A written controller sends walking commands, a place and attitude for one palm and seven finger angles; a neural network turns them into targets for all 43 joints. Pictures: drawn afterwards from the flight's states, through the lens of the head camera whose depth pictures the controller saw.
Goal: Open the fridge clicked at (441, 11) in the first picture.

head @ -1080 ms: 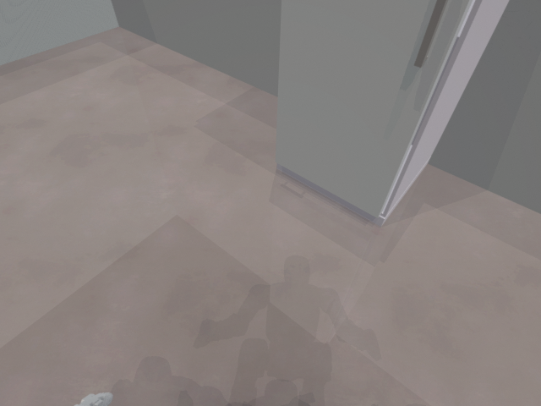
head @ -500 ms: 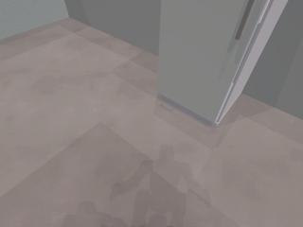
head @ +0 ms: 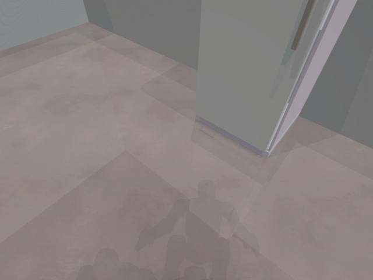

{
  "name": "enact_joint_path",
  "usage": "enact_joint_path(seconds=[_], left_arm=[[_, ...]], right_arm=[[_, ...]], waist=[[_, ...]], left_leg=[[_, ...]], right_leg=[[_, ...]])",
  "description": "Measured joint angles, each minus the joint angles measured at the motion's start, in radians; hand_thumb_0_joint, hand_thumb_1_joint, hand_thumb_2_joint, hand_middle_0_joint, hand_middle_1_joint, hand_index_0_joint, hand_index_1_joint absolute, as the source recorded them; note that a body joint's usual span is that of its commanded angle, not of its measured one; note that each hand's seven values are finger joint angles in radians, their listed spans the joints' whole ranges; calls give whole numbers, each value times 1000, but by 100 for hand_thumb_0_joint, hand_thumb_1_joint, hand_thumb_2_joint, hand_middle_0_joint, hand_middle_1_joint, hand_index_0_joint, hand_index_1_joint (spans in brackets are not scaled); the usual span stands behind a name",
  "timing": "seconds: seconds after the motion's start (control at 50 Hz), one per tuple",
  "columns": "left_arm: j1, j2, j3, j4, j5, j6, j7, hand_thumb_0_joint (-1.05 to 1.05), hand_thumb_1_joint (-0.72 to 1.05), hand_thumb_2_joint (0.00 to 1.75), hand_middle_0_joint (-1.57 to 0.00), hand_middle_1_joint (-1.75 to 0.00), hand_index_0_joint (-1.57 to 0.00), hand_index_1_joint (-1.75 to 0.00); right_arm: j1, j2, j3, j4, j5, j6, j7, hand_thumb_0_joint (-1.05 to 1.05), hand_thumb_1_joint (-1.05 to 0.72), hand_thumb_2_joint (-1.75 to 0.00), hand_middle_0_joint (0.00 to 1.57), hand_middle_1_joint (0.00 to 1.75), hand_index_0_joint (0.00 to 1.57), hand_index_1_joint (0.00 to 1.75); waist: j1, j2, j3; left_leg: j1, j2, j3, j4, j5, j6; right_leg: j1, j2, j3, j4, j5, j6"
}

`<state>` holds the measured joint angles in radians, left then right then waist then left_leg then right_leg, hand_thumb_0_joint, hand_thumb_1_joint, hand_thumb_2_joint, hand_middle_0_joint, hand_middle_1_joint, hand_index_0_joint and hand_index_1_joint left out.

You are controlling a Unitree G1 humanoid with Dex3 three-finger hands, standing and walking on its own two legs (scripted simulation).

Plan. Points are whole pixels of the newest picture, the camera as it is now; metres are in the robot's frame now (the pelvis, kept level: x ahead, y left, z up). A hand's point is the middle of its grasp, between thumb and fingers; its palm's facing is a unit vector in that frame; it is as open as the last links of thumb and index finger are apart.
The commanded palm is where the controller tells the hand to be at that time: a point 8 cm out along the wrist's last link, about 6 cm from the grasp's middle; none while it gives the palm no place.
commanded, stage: look at it before walking up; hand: right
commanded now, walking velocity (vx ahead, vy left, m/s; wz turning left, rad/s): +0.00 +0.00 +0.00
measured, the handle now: (309, 11) +1.04 -0.42 +0.18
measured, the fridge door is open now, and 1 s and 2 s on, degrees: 0 0 0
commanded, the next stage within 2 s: walk to a spot facing it in 0.56 s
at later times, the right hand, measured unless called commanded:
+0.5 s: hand out of the picture +0.07 -0.25 -0.16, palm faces -0.02 +0.94 -0.33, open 7.4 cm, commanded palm none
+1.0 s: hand out of the picture +0.06 -0.18 -0.19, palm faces -0.07 +0.97 -0.23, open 7.4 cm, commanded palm none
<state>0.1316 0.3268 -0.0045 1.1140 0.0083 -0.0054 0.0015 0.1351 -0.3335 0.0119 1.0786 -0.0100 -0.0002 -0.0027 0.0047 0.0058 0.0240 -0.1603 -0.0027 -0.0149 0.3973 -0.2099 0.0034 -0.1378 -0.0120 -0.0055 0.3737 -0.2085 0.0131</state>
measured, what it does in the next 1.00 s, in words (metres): shifts its weight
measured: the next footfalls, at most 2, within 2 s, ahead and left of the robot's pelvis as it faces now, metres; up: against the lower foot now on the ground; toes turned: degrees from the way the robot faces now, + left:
right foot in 1.36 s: +0.35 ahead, -0.08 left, +0.00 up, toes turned +8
left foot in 1.96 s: +0.51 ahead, +0.20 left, +0.00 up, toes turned +42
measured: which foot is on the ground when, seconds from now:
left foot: down 0.00-1.00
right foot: down 0.00-0.96, up 0.98-1.00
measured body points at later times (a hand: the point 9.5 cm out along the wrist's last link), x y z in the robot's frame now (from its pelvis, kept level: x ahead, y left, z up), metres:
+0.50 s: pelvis +0.00 +0.00 +0.00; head +0.01 -0.01 +0.45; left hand +0.09 +0.29 -0.13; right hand +0.07 -0.30 -0.13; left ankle +0.00 +0.12 -0.74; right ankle +0.00 -0.13 -0.74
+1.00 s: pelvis +0.05 +0.02 -0.02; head +0.06 +0.03 +0.43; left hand +0.04 +0.27 -0.18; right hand +0.06 -0.24 -0.17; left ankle +0.02 +0.11 -0.75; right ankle +0.00 -0.12 -0.73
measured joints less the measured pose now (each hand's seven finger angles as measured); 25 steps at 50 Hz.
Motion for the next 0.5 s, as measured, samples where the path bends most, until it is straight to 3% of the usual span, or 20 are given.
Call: enact_joint_path(seconds=[0.5], left_arm=[[-18,1,0,0,-2,-3,1,1,90,90,-20,-30,-21,-30]], right_arm=[[9,-7,-1,11,-1,-2,-1,1,-90,-90,21,30,21,30]], waist=[[-7,6,1]], left_leg=[[16,7,1,-20,4,-7]], right_leg=[[12,7,1,-14,2,-6]])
